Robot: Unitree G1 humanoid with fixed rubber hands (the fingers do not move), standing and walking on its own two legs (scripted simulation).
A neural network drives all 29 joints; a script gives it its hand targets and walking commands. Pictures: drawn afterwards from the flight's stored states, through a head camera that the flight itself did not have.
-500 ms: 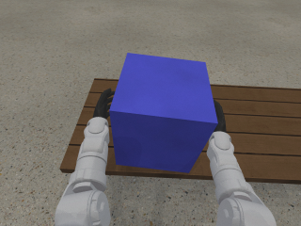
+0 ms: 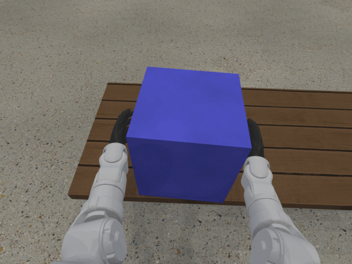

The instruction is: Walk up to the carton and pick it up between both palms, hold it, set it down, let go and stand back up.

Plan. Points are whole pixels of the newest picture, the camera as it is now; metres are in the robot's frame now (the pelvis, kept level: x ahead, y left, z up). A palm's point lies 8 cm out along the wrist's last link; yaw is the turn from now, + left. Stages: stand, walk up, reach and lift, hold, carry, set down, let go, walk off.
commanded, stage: set down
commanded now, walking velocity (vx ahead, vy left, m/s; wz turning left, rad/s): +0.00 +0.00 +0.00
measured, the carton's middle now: (186, 137) +0.42 +0.01 +0.01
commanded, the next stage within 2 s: none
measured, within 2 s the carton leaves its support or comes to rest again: rests again in 1.00 s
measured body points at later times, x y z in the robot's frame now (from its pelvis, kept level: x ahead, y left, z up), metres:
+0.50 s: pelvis +0.00 +0.00 +0.00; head +0.06 +0.01 +0.44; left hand +0.40 +0.17 +0.02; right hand +0.39 -0.16 +0.02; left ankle -0.01 +0.12 -0.75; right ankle -0.03 -0.09 -0.75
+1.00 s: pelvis +0.00 +0.00 -0.01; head +0.09 +0.01 +0.43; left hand +0.41 +0.17 -0.01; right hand +0.39 -0.16 -0.01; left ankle -0.01 +0.12 -0.75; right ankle -0.03 -0.09 -0.75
